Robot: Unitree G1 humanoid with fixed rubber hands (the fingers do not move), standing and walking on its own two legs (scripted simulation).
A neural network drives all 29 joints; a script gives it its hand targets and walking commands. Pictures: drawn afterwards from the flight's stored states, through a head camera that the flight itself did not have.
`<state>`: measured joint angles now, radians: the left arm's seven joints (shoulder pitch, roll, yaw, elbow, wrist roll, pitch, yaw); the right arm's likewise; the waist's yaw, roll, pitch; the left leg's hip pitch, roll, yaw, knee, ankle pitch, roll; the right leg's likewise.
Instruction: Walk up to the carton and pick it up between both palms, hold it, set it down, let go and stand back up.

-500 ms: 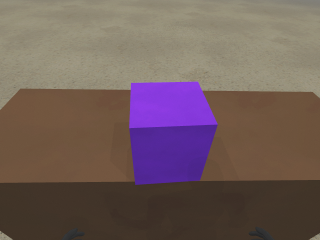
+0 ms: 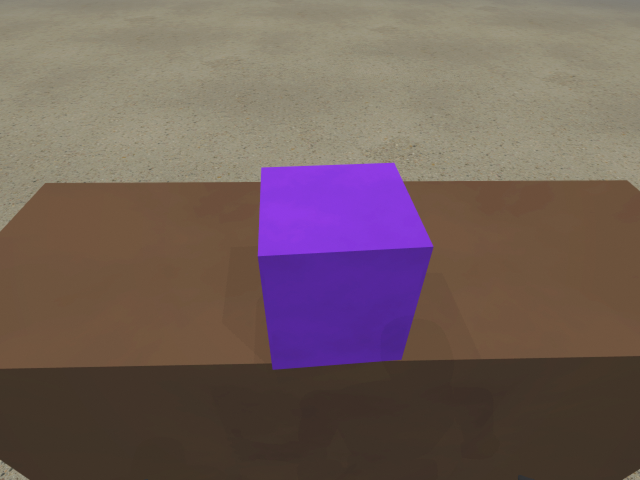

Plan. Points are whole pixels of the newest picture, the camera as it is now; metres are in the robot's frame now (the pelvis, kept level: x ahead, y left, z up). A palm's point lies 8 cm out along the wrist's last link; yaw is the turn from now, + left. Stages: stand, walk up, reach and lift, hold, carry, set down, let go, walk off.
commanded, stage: stand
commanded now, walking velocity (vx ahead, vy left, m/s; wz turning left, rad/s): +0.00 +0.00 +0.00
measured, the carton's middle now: (333, 266) +0.45 +0.00 +0.05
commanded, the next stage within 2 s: none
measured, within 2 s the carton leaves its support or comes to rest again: neither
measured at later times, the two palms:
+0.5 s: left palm out of the picture +0.08 +0.27 -0.09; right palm out of the picture +0.10 -0.28 -0.09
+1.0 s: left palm out of the picture +0.05 +0.27 -0.10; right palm out of the picture +0.07 -0.28 -0.09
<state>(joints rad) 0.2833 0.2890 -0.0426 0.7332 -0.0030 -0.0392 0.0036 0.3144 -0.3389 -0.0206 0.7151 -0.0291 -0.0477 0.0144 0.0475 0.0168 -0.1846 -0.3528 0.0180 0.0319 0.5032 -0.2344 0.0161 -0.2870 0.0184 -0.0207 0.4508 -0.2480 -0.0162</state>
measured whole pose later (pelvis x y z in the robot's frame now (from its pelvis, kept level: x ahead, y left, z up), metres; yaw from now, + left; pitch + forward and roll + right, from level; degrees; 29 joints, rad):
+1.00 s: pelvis -0.03 +0.00 +0.00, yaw +0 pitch +2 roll -1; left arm 0.28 0.29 -0.04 0.85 0.00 -0.04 0.00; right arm 0.32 -0.34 -0.02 0.79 -0.02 -0.05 0.01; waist 0.05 0.03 -0.17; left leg -0.35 0.02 0.03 0.50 -0.19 0.02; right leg -0.29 0.02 -0.02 0.45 -0.21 -0.02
